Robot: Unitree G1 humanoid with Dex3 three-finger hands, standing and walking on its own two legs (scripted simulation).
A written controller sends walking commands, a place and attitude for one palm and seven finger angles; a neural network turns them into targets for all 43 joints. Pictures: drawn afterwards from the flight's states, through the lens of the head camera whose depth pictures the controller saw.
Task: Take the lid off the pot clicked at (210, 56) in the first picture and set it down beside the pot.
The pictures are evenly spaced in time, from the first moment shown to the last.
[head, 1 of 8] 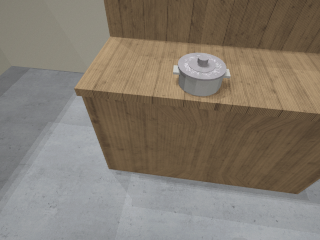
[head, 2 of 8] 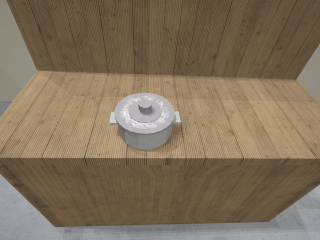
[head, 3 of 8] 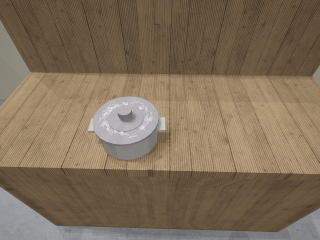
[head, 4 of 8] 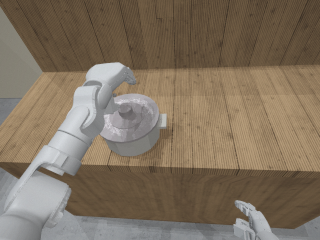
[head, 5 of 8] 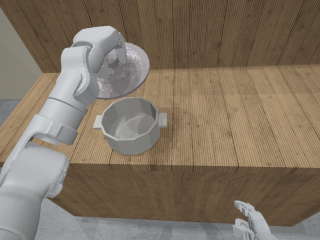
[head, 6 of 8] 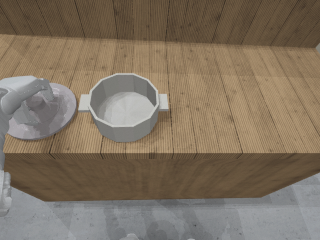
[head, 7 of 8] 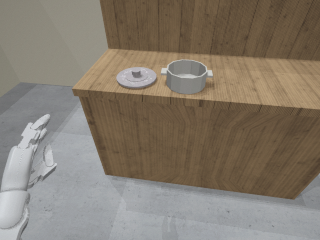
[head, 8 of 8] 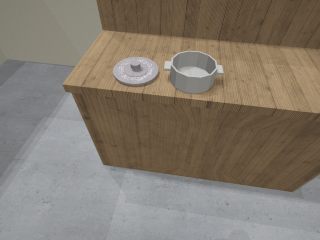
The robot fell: no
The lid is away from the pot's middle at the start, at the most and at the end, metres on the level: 0.00 0.24 0.24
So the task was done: yes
